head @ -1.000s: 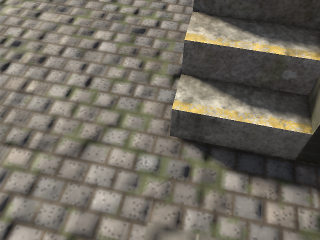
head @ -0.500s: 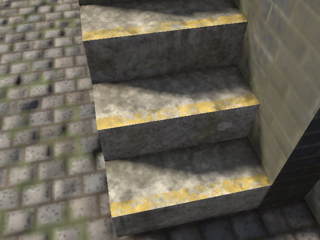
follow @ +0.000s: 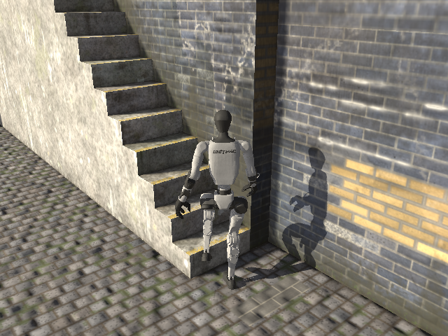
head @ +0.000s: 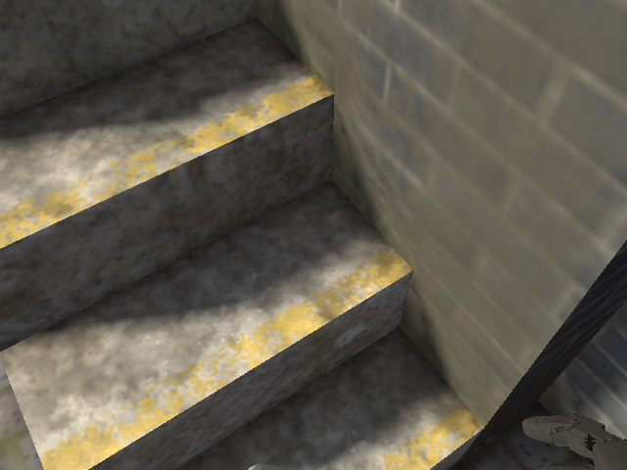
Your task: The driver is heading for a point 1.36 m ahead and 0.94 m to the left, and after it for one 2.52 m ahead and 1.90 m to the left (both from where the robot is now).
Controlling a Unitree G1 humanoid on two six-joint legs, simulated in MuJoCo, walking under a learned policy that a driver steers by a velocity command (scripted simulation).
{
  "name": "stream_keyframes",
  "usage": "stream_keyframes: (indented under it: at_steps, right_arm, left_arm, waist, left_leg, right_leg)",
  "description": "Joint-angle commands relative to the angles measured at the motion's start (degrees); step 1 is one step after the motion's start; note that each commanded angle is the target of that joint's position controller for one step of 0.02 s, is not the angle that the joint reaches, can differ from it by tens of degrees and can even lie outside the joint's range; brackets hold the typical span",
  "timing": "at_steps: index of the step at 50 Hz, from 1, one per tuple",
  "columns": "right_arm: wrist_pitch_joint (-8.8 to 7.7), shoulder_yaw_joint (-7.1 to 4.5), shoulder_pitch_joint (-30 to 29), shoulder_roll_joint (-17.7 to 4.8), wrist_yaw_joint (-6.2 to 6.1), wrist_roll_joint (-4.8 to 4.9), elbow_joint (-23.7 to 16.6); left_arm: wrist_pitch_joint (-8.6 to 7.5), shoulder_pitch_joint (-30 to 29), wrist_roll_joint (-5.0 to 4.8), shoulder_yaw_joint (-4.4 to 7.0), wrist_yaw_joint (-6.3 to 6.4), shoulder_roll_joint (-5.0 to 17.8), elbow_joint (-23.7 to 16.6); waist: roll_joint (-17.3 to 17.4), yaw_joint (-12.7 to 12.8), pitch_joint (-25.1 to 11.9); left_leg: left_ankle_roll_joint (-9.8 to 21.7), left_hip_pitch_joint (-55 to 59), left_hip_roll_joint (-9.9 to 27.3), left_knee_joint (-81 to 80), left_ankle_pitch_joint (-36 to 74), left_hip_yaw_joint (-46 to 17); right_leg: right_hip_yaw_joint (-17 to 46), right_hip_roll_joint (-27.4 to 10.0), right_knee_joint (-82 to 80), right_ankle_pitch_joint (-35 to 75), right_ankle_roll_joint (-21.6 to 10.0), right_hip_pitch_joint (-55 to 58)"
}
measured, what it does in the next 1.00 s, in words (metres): climbs, turning left: left foot 0.21 m higher, then right foot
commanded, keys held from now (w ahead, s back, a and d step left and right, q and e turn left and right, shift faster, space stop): q+shift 0.32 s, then w+q+shift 0.10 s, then q+shift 0.58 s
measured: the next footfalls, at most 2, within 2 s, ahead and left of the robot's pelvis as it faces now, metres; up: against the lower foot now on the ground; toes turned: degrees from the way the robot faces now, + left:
left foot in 0.24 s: +0.21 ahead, +0.21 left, +0.21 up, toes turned +4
right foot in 0.84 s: +0.40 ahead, +0.02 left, +0.21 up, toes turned +37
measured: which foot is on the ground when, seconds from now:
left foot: up 0.00-0.22, down 0.24-0.84, up 0.86-1.00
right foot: down 0.00-0.26, up 0.28-0.82, down 0.84-1.00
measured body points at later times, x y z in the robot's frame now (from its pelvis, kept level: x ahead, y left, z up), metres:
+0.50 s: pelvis +0.13 +0.12 +0.17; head +0.16 +0.14 +0.61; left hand +0.33 +0.36 +0.11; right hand +0.25 -0.13 +0.04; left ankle +0.17 +0.20 -0.54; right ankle +0.20 -0.03 -0.36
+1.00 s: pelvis +0.29 +0.08 +0.19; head +0.31 +0.09 +0.64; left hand +0.24 +0.37 +0.10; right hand +0.61 +0.01 +0.11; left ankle +0.13 +0.16 -0.35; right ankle +0.37 +0.00 -0.54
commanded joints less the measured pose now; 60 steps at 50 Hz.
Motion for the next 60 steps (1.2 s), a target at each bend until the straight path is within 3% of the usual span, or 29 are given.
stream_keyframes:
  at_steps: [1,8,9,11,12,13,14,15,16,17,19,22,27,30,34,35,36,37,39,41,42,43,44,45,46,48,52,55,60]
  right_arm:
    - [-1.21,-0.85,-11.96,-3.52,-1.7,0.09,-8.94]
    - [5.38,1.21,-9.71,0.97,-1.73,0.74,-19.08]
    - [6.26,1.92,-9.46,1.66,-0.98,1.37,-19.04]
    - [6.26,-0.81,9.59,0.25,-0.56,2.23,-10.67]
    - [5.91,-2.06,16.26,-1.41,0.4,2.28,-7.34]
    - [5.61,-3.62,19.59,-4.3,0.92,1.58,-5.12]
    - [6.26,-6.6,20.57,-13.36,-0.23,0.99,-4.41]
    - [6.92,-7.42,12.03,-14.14,-1.44,2.67,-5.8]
    - [6.5,-6.48,5.79,-11.66,-0.65,3.36,-7.4]
    - [5.6,-5.77,4.11,-8.5,0.09,1.73,-5.43]
    - [2.94,-4.2,5.09,-4.16,1.01,1.54,-0.62]
    - [-0.64,-4.56,11.8,-5.47,2.46,2.44,3.45]
    - [-0.3,-5.23,15.72,-7.05,0.69,3.04,2.69]
    - [2.2,-6.36,14.58,-9.5,-1.78,1.53,-0.73]
    - [1.62,-6.82,17.48,-9.85,-2.16,2.51,-4.38]
    - [2.02,-5.19,10.49,-8.39,1.06,4.92,-8.38]
    - [-3.29,-2.19,15.06,-3.96,0.79,2.47,-9.32]
    - [-4.41,-2.82,10.87,-4.79,0.14,5.2,-10.55]
    - [-3.45,-3.99,7.13,-7.85,-0.32,5.8,-12.02]
    - [-1.35,-4.48,8.81,-8.03,1.16,5.84,-9.98]
    - [-0.76,-4.27,17.82,-5.26,2.78,4.66,-7.71]
    - [-0.77,-3.83,30.46,-0.32,3.34,4.04,-7.79]
    - [-1.03,-6.29,30.26,-9.07,4.17,3.3,-7.26]
    - [-1.74,-7.31,25.69,-11.23,5.25,3.1,-5.87]
    - [-2.13,-7.45,18.96,-11.91,5.61,3.83,-5.86]
    - [-4.08,-5.27,6.79,-7.79,3.65,4.66,-8.63]
    - [-3.74,-3.02,5.46,-4.61,5.41,3.94,-6.75]
    - [-1.89,-2.15,4.92,-3.83,6.4,4.4,-4.83]
    - [0.14,-1.99,8.63,-4.45,5.55,4.1,-5.15]
  left_arm:
    - [-1.53,8.61,0.52,1.84,2.12,8.05,0.38]
    - [-1.28,3.86,-0.43,-0.4,2.58,9.81,2.85]
    - [-0.7,1.74,-0.95,-0.9,1.26,9.68,2.41]
    - [-0.79,-6.88,-1.42,0.81,0.23,13.93,-0.83]
    - [-0.73,-9.63,-3.38,0.94,-0.7,12.89,-2.12]
    - [-0.37,-13.58,-3.6,0.7,-1.52,11.07,-5.34]
    - [0.66,-21.31,-2.14,0.07,-2.94,7.15,-13.04]
    - [1.39,-18.06,3.22,-0.95,-3.23,1.63,-13.82]
    - [2.42,-9.92,4.42,-2.28,-2.86,-1.16,-13.36]
    - [3.07,-9.15,4.43,-3.19,-1.63,-4.42,-14.48]
    - [3.48,-10.94,4.81,-3.7,-0.4,-6.0,-16.22]
    - [3.48,-13.97,3.19,-3.08,-0.3,-5.12,-18.23]
    - [3.26,-22.07,2.35,-4.53,-0.86,-8.84,-24.5]
    - [4.15,-23.08,1.22,-4.8,-0.91,-10.44,-26.78]
    - [5.23,-20.75,1.73,-3.33,1.17,-7.01,-24.16]
    - [3.19,-17.45,-5.3,-4.86,1.32,-6.88,-27.32]
    - [1.07,-12.78,0.44,-3.64,-3.44,-7.15,-21.29]
    - [-0.04,-10.88,2.68,-2.52,-5.12,-5.96,-20.26]
    - [0.39,-12.02,2.89,-2.31,-7.5,-7.82,-19.63]
    - [-0.21,-9.61,0.03,-2.42,-9.21,-9.17,-17.35]
    - [-1.2,-9.85,0.79,-1.42,-9.51,-6.47,-15.39]
    - [-2.48,-9.22,0.59,1.04,-8.4,1.99,-16.59]
    - [-2.13,-7.44,0.55,2.71,-7.46,6.39,-19.84]
    - [-2.49,-7.97,-0.33,3.06,-6.09,6.81,-19.89]
    - [-2.77,-11.37,-1.33,0.64,-6.35,2.43,-19.36]
    - [-1.96,-16.01,0.76,-3.11,-6.1,-5.93,-16.62]
    - [-2.35,-14.75,0.04,-1.32,-3.04,-2.76,-15.58]
    - [-4.38,-12.4,1.87,0.53,-1.97,1.27,-15.76]
    - [-5.77,-12.45,3.92,1.31,-4.5,2.92,-15.82]
  waist:
    - [-0.64,3.33,-7.39]
    - [0.01,-5.32,-11.25]
    - [4.09,-5.54,-10.69]
    - [-4.25,-12.85,-24.41]
    - [-5.92,-15.12,-26.83]
    - [-0.68,-17.76,-25.53]
    - [24.51,-19.4,-24.09]
    - [23.27,-12.15,-23.59]
    - [14.18,-6.57,-14.56]
    - [6.19,-3.94,-5.82]
    - [4.93,-1.14,2.06]
    - [3.65,-3.02,0.05]
    - [-1.09,-6.13,-0.34]
    - [7.91,-6.83,-6.19]
    - [8.0,-8.19,-9.08]
    - [9.5,-4.75,-16.7]
    - [9.43,-5.74,-13.1]
    - [8.37,-6.04,-11.1]
    - [9.84,-6.25,-8.21]
    - [3.26,-4.52,-9.96]
    - [-2.04,-7.79,-14.46]
    - [-14.95,-15.72,-26.77]
    - [-18.95,-11.07,-28.85]
    - [-12.57,-7.46,-23.27]
    - [-7.98,-6.07,-16.4]
    - [-4.61,-6.65,-9.88]
    - [-5.29,-5.22,-11.36]
    - [-6.9,-4.9,-9.58]
    - [-9.38,-7.12,-10.52]
  left_leg:
    - [1.77,-31.57,1.76,19.01,-15.74,-2.97]
    - [4.52,-14.19,2.91,4.98,-12.64,-3.58]
    - [4.41,-2.87,2.66,-12.46,-11.04,5.31]
    - [7.26,27.74,-3.9,-15.3,-6.21,8.98]
    - [9.4,33.49,-6.6,-24.83,0.63,9.09]
    - [12.99,37.33,-8.06,-38.84,3.72,1.71]
    - [24.92,41.42,7.92,-63.74,20.48,-36.66]
    - [27.7,34.42,11.38,-75.13,27.26,-59.0]
    - [25.74,24.17,11.41,-75.49,17.85,-56.96]
    - [21.83,16.41,7.93,-73.8,-7.07,-51.07]
    - [17.74,12.04,1.62,-72.5,-20.7,-37.4]
    - [17.52,17.88,-0.36,-74.21,-11.65,-26.83]
    - [16.13,27.21,-1.46,-74.61,7.35,-28.54]
    - [20.05,36.61,2.53,-72.31,33.29,-34.74]
    - [19.34,43.61,5.18,-69.85,34.78,-38.72]
    - [18.59,45.29,5.48,-66.27,36.09,-42.59]
    - [13.54,38.04,2.56,-68.91,27.87,-31.21]
    - [12.79,35.72,2.69,-69.73,24.59,-33.75]
    - [11.03,28.69,-1.1,-73.02,26.9,-35.24]
    - [10.29,35.56,-4.11,-65.05,37.74,-35.94]
    - [6.82,36.32,-10.01,-53.99,35.98,-30.54]
    - [-0.16,21.39,-15.33,-42.68,-1.28,-23.85]
    - [-6.53,3.69,-15.84,-26.95,-15.4,-20.36]
    - [-9.8,-0.26,-10.85,-9.81,-9.26,-16.84]
    - [-9.08,-3.0,-6.7,4.2,-1.86,-14.13]
    - [-3.56,-5.61,-3.28,2.82,6.32,-9.98]
    - [-3.83,2.13,1.15,-6.75,1.87,-2.63]
    - [-4.55,4.11,4.93,-21.6,2.04,0.42]
    - [-0.33,13.27,6.79,-27.13,-0.36,-0.86]
  right_leg:
    - [14.0,-27.28,3.36,58.22,-10.76,33.22]
    - [3.98,-27.43,-8.09,50.0,-4.81,19.57]
    - [-1.49,-25.51,-12.86,56.59,-4.67,15.14]
    - [-10.52,-25.0,1.3,105.67,-3.29,10.52]
    - [-12.82,-25.25,11.49,110.21,-2.75,10.5]
    - [-12.8,-21.91,26.24,97.52,-1.24,4.35]
    - [-12.86,-3.82,54.4,21.54,4.1,-17.75]
    - [-1.1,-2.3,74.58,-9.09,5.25,-22.46]
    - [1.09,-4.63,78.39,-11.56,6.15,-26.17]
    - [1.41,-5.87,77.04,-11.17,5.55,-29.32]
    - [-2.2,-6.34,80.34,-6.75,6.16,-35.03]
    - [-5.19,-8.91,78.41,-4.08,6.47,-36.11]
    - [-5.55,-9.21,61.68,1.93,8.79,-40.7]
    - [-8.25,-6.65,60.73,-3.03,10.72,-40.55]
    - [-5.47,-6.9,66.47,-3.21,9.62,-43.27]
    - [-5.23,-5.26,61.97,-3.74,9.59,-36.34]
    - [-1.94,-10.24,53.1,-6.31,13.89,-36.07]
    - [-4.2,-10.76,43.04,-6.88,14.5,-27.78]
    - [-6.94,-9.31,22.88,-5.25,12.29,-12.07]
    - [-6.69,-11.32,-0.92,9.32,10.01,-3.38]
    - [-5.49,-15.25,0.31,21.89,3.57,3.81]
    - [8.33,-29.31,16.29,68.65,-14.05,21.87]
    - [24.97,-40.43,11.7,67.26,-22.14,33.09]
    - [31.06,-42.36,5.95,43.27,-20.78,25.27]
    - [25.99,-39.65,2.09,18.7,-15.67,15.51]
    - [6.01,-30.14,0.11,4.2,-10.01,1.59]
    - [-6.76,-26.51,-3.82,10.53,-10.16,2.42]
    - [-9.94,-28.85,-6.85,11.89,-8.69,6.66]
    - [-10.17,-38.7,-3.75,36.59,-9.18,11.56]
Keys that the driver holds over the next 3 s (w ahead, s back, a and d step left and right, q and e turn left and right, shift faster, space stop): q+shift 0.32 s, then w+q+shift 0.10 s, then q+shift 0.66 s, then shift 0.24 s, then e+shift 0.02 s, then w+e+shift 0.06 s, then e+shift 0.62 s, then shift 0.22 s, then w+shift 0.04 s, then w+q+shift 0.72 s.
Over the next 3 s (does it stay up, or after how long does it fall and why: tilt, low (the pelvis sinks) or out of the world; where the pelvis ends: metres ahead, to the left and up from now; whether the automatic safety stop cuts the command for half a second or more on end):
stays up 0.52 0.24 0.39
